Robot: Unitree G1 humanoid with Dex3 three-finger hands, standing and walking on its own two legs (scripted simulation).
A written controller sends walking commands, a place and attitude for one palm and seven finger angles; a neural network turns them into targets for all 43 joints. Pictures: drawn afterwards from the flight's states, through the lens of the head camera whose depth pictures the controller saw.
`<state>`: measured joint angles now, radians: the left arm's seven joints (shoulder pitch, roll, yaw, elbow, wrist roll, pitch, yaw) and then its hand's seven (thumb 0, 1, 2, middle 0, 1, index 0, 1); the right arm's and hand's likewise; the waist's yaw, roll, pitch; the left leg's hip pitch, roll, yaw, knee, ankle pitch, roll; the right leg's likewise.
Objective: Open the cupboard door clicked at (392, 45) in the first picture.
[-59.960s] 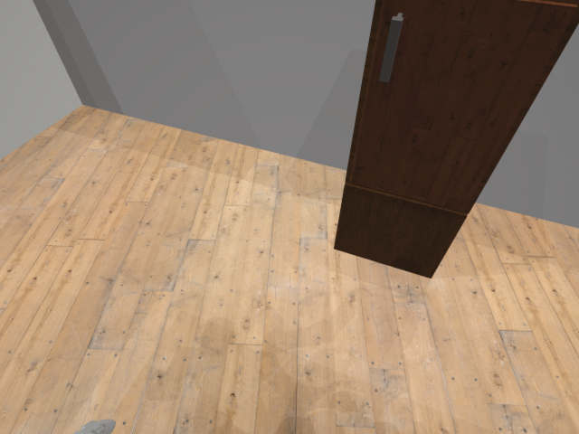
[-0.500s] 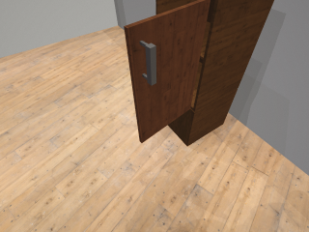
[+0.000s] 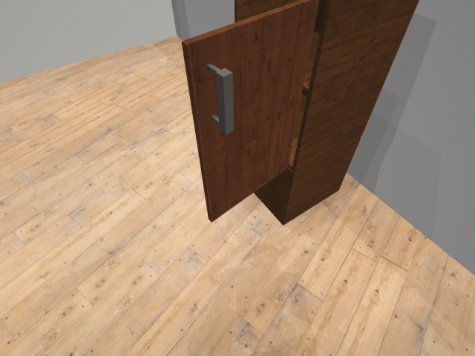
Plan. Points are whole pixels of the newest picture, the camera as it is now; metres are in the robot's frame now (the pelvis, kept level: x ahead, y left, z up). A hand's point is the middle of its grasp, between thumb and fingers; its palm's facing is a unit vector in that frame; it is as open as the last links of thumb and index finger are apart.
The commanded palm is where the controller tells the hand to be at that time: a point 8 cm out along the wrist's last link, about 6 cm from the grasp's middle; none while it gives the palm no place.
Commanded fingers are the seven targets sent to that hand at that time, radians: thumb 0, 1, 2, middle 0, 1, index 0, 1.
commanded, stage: look to check the result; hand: left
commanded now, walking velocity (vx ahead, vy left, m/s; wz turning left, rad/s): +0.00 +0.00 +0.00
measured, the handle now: (219, 99) +0.58 +0.07 +0.12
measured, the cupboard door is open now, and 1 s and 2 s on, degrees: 97 97 97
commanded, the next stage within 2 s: stand and wait in 0.36 s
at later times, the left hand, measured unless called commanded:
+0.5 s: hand out of the picture +0.01 +0.16 -0.17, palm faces +0.06 -0.98 -0.19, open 7.4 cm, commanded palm none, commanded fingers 0.00 0.90 0.90 -0.20 -0.30 -0.20 -0.30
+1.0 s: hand out of the picture +0.01 +0.15 -0.17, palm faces +0.05 -0.98 -0.19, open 7.4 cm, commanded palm none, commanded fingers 0.00 0.90 0.90 -0.20 -0.30 -0.20 -0.30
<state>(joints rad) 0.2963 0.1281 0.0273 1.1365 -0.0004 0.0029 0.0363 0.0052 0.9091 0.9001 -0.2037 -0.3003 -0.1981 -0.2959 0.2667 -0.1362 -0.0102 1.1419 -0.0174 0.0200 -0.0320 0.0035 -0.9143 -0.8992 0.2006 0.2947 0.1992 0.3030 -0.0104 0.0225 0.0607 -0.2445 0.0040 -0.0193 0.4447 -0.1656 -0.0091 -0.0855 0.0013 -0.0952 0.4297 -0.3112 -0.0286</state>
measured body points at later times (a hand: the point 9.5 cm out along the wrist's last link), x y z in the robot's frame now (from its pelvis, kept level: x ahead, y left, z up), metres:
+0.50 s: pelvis +0.01 -0.01 +0.00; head +0.03 -0.02 +0.45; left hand +0.01 +0.21 -0.16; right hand +0.02 -0.23 -0.16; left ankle +0.05 +0.13 -0.74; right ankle -0.05 -0.09 -0.74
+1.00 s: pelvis +0.02 -0.01 +0.00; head +0.04 -0.02 +0.45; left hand +0.01 +0.21 -0.16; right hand +0.02 -0.24 -0.16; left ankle +0.05 +0.13 -0.74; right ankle -0.05 -0.09 -0.74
